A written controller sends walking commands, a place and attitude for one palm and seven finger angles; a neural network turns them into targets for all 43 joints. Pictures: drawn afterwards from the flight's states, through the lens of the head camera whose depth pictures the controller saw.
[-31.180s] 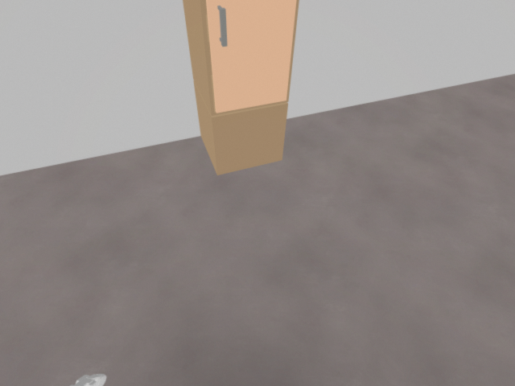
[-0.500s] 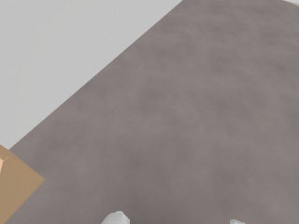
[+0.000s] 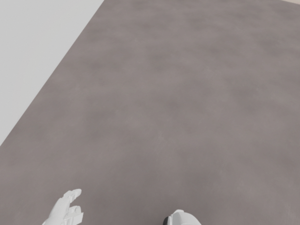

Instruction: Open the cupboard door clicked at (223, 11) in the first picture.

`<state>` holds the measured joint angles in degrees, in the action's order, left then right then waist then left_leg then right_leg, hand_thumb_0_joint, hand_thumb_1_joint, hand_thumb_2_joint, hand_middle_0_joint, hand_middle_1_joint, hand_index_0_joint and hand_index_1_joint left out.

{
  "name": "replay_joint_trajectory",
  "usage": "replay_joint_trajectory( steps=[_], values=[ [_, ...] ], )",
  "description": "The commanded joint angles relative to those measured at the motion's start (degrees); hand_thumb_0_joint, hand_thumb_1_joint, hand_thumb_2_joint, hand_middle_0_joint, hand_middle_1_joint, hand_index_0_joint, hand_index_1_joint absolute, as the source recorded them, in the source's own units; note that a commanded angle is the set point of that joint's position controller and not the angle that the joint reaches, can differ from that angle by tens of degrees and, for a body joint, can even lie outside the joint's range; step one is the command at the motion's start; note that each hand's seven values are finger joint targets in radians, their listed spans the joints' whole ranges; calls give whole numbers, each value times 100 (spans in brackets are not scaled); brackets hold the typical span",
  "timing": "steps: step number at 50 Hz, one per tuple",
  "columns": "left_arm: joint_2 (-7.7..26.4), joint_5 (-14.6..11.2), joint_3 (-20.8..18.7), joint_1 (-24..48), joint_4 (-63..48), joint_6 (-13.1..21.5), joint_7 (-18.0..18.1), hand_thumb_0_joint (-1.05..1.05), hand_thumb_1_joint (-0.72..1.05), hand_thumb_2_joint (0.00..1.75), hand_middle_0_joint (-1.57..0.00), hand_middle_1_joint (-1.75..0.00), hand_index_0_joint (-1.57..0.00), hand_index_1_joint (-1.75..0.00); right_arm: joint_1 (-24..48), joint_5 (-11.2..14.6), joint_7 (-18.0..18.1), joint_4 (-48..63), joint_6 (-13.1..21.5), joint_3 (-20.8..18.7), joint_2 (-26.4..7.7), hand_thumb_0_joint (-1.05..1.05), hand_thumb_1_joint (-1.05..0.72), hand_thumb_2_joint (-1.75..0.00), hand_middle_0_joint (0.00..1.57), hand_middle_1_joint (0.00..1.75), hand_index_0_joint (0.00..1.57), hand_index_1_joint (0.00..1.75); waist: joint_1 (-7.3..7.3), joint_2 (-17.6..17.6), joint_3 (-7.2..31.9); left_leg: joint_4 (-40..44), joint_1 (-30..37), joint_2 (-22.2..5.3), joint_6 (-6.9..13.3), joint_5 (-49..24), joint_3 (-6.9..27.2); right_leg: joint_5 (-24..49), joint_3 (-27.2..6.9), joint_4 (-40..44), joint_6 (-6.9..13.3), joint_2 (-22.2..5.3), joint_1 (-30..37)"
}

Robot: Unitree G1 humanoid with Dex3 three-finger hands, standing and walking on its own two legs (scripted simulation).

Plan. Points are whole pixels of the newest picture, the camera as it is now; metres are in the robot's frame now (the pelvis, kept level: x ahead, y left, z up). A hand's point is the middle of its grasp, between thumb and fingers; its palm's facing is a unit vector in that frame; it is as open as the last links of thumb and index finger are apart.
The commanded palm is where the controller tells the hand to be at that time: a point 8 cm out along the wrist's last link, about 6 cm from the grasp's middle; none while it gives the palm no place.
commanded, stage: walk to a spot facing it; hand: left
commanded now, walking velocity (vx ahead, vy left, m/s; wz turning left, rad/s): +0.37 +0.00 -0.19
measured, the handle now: out of the picture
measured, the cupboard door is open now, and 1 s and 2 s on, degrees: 46 46 46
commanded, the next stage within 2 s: turn to face it in 0.58 s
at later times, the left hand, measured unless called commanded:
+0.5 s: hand (94, 180) +0.27 +0.20 -0.16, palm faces -0.06 -0.98 -0.18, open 7.4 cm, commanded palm none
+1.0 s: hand (135, 111) +0.54 +0.07 -0.13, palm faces -0.01 -0.98 -0.19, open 7.2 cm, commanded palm none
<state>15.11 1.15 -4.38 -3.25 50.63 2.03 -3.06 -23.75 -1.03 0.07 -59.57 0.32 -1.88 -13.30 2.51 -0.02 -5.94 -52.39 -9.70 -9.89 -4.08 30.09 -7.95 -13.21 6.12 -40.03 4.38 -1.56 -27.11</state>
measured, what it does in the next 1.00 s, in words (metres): walks ahead: left foot, then right foot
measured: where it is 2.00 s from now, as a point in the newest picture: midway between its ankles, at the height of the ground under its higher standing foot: (178, 164)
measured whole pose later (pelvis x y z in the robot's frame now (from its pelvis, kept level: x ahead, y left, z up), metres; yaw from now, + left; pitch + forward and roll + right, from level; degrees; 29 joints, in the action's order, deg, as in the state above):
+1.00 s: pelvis +0.42 -0.10 +0.03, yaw -1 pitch +1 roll +1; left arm 9.7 0.8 -3.3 -7.2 56.7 2.6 1.1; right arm -16.2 -0.6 0.4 -60.9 -1.0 -2.2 -8.5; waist 2.4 -1.9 -2.7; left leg -51.8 -26.2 -5.1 -3.0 22.9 -6.7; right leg -13.5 14.7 -26.0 3.5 -3.9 -13.5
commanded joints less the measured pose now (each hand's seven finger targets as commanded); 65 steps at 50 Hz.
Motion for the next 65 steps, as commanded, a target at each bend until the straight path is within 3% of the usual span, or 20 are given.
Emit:
replay_joint_trajectory(
  steps=[1, 5, 12, 16, 17, 18, 19, 20, 27, 35, 36, 37, 38, 41, 45, 54, 55, 57, 59, 65],
  values=[
    [992, -63, -234, -1252, 134, -54, 277, 0, 90, 90, -20, -30, -20, -30, 944, 27, 0, 878, 295, -184, -556, 0, -90, -90, 20, 30, 20, 30, -627, -779, 724, -2351, -3055, -35, 183, -626, 744, -1627, -3187, 2817, 875, -1934, 2343],
    [552, 0, -86, -858, 147, 130, 276, 0, 90, 90, -20, -30, -20, -30, 421, -76, -38, 491, 119, -114, -212, 0, -90, -90, 20, 30, 20, 30, -104, -542, 699, -705, -1894, 53, 78, -1135, 477, 371, -1586, 2747, 685, -1238, 1323],
    [533, -23, -106, -1395, 599, 244, 246, 0, 90, 90, -20, -30, -20, -30, 1261, -38, -142, 735, 259, -126, -67, 0, -90, -90, 20, 30, 20, 30, -345, -490, 517, 1383, -1898, 352, 110, -1746, 314, 917, -1510, 2654, 687, -1170, 2206],
    [480, -43, -89, -1353, 714, 232, 270, 0, 90, 90, -20, -30, -20, -30, 888, -58, -100, 540, 357, -192, -285, 0, -90, -90, 20, 30, 20, 30, -12, -114, 432, 2427, -452, 592, 272, -2147, 180, 1163, -1272, 1820, 389, -944, 1714],
    [350, -55, -71, -1308, 651, 228, 251, 0, 90, 90, -20, -30, -20, -30, 198, -96, -50, 312, 398, -261, -558, 0, -90, -90, 20, 30, 20, 30, 285, 439, 725, 2650, 670, 362, 499, -1993, 575, 1378, -926, 687, 202, -605, 1091],
    [48, -89, -8, -1542, 576, 222, 219, 0, 90, 90, -20, -30, -20, -30, -591, -204, 8, 119, 422, -386, -1124, 0, -90, -90, 20, 30, 20, 30, 470, 1551, 1285, 3012, 1844, -1003, 1096, -1473, 2452, -86, -292, -1012, -94, 57, -125],
    [24, -75, 66, -1329, 410, 264, 206, 0, 90, 90, -20, -30, -20, -30, -1016, -194, 49, 74, 351, -401, -1275, 0, -90, -90, 20, 30, 20, 30, 582, 1714, 1396, 3765, 2074, -1847, 1660, -1232, 3720, -1847, -373, -2582, -176, 435, -861],
    [120, -27, 22, -951, 301, 266, 201, 0, 90, 90, -20, -30, -20, -30, -789, -166, 67, 156, 313, -389, -1210, 0, -90, -90, 20, 30, 20, 30, 513, 973, 908, 3856, 1654, -1924, 1836, -1092, 3804, -1697, -745, -3244, -155, 63, -1283],
    [-270, 26, 61, -964, 475, -25, 63, 0, 90, 90, -20, -30, -20, -30, 175, -73, 112, 189, 486, -180, -441, 0, -90, -90, 20, 30, 20, 30, -212, 873, 534, 4085, 211, -731, 1055, -2752, 603, -114, -481, -1594, -432, -462, -530],
    [-150, 53, -13, -989, 518, -29, 67, 0, 90, 90, -20, -30, -20, -30, 147, -88, 64, 48, 253, -183, -552, 0, -90, -90, 20, 30, 20, 30, -363, 390, 253, 3214, -463, -558, 823, -2005, -1, 464, 179, 675, -373, -52, 1351],
    [125, 69, -58, -1590, 727, 55, 127, 0, 90, 90, -20, -30, -20, -30, 128, -42, 39, -5, 249, -128, -354, 0, -90, -90, 20, 30, 20, 30, -618, -154, 498, 2266, -899, -179, 620, -2039, -169, 579, -179, 1019, -265, -149, 2333],
    [647, 111, -184, -2316, 947, 159, 213, 0, 90, 90, -20, -30, -20, -30, 65, 35, 9, 74, 269, -61, -46, 0, -90, -90, 20, 30, 20, 30, -903, -1347, 991, 709, -1881, 503, 364, -984, -569, 1030, -1718, 1441, 148, -1413, 3412],
    [1134, 2, -246, -2692, 1004, 147, 264, 0, 90, 90, -20, -30, -20, -30, -57, 103, 33, 185, 212, -73, -15, 0, -90, -90, 20, 30, 20, 30, -907, -2030, 1544, -802, -2070, 754, 306, 991, -68, 978, -2936, 2428, 707, -2594, 3491],
    [463, -15, -96, -1387, 716, 52, 413, 0, 90, 90, -20, -30, -20, -30, 298, 62, 81, 63, 113, -108, 38, 0, -90, -90, 20, 30, 20, 30, -438, -1167, 739, -1451, -2159, 220, 295, -107, 734, 887, -1771, 2600, 533, -2201, 2059],
    [141, -16, 17, -981, 589, 88, 433, 0, 90, 90, -20, -30, -20, -30, 187, 36, 46, -39, -59, -32, 300, 0, -90, -90, 20, 30, 20, 30, -142, -705, 877, -555, -1567, 282, 134, -574, 454, 2654, -286, 2341, 379, -1902, 1627],
    [388, -27, -119, -888, 399, -54, 438, 0, 90, 90, -20, -30, -20, -30, 659, -25, -71, 446, -113, -95, 50, 0, -90, -90, 20, 30, 20, 30, -118, -540, 783, 1977, -781, 559, 215, -1739, 0, 2036, 436, 1221, -33, -1817, 1771],
    [369, -46, -113, -849, 341, -89, 425, 0, 90, 90, -20, -30, -20, -30, 424, -43, -69, 424, -101, -166, -201, 0, -90, -90, 20, 30, 20, 30, 33, -11, 896, 2372, -160, 445, 331, -2574, 244, 1512, 613, 610, -265, -1649, 1352],
    [39, -103, -9, -609, -42, -193, 419, 0, 90, 90, -20, -30, -20, -30, 55, -98, 49, 512, -84, -375, -1139, 0, -90, -90, 20, 30, 20, 30, 297, 2029, 1083, 3234, 531, -1651, 1768, -5290, 3310, -2726, 257, -1791, -894, -385, -437],
    [123, -13, -75, -304, -249, -243, 403, 0, 90, 90, -20, -30, -20, -30, 411, -98, 115, 670, -90, -407, -1124, 0, -90, -90, 20, 30, 20, 30, 125, 986, 904, 3329, -10, -1348, 1771, -3552, 2975, -2062, -431, -2527, -784, -426, -581],
    [100, -45, -64, -589, -111, -340, 344, 0, 90, 90, -20, -30, -20, -30, 1231, -89, 126, 962, -80, -397, -1103, 0, -90, -90, 20, 30, 20, 30, -149, 941, 994, 3128, -374, -453, 1234, -3234, 1993, -1433, -406, -1193, -868, -182, 220]
  ],
)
